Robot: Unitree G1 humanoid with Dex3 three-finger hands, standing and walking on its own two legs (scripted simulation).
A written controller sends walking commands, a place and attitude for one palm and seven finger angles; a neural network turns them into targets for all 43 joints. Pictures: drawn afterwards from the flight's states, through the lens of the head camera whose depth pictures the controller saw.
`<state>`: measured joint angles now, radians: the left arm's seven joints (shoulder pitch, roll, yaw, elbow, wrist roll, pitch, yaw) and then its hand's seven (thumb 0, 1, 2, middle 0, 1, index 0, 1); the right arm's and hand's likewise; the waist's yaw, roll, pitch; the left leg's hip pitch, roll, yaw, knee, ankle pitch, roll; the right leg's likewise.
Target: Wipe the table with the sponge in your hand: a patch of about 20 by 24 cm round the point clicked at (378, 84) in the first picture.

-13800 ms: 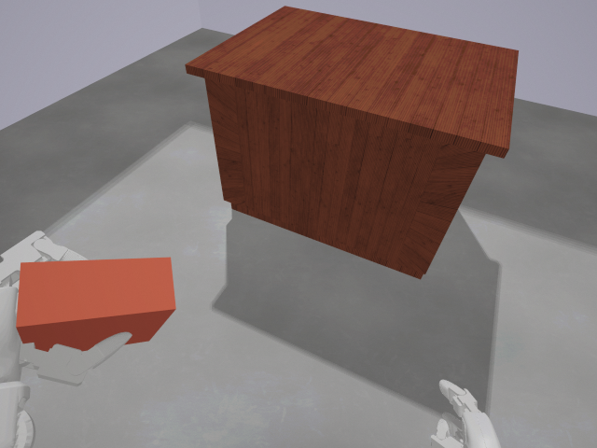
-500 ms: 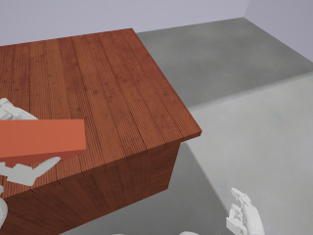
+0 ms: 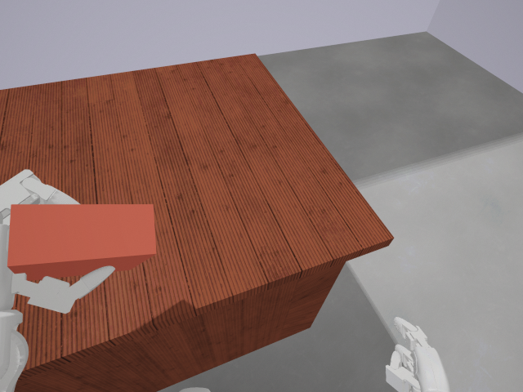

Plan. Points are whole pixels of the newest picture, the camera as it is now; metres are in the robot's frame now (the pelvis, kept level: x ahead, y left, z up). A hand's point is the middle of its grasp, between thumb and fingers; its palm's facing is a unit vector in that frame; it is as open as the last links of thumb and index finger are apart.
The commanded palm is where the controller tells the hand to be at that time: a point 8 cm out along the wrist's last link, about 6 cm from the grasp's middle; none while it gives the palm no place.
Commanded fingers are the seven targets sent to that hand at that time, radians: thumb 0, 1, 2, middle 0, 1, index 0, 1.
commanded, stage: shuffle to correct the standing spot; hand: left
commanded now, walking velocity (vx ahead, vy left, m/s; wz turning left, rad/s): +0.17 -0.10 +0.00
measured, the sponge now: (103, 243) +0.24 +0.21 +0.16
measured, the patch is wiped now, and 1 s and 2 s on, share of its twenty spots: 0.00 0.00 0.00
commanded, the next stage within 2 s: come to a stop and stand still in 0.26 s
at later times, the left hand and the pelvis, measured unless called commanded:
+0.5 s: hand (60, 233) +0.24 +0.25 +0.17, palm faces +0.38 -0.86 -0.34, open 9.6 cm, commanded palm +0.17 +0.29 +0.19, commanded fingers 0.00 0.10 1.30 -1.20 -1.60 -1.20 -1.60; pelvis +0.01 +0.01 +0.01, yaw +0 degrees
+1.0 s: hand (15, 236) +0.24 +0.31 +0.15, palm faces +0.41 -0.80 -0.44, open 9.6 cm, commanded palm +0.17 +0.32 +0.19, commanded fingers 0.00 0.10 1.30 -1.20 -1.60 -1.20 -1.60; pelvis +0.03 +0.03 +0.02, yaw +3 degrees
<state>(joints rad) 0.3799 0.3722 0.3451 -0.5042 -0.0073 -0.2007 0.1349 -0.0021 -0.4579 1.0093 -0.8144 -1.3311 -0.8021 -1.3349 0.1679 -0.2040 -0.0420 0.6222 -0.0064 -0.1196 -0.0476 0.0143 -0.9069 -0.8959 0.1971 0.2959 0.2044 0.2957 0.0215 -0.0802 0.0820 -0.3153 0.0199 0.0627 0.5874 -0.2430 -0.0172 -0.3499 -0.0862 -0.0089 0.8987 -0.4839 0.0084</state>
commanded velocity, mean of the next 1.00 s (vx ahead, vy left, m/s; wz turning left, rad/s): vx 0.05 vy -0.04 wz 0.00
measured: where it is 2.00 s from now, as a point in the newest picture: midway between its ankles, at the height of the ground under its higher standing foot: outside the picture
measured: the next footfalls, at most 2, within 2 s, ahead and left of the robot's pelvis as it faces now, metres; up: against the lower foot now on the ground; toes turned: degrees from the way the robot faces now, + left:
none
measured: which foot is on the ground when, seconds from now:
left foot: down 0.00-1.00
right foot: down 0.00-1.00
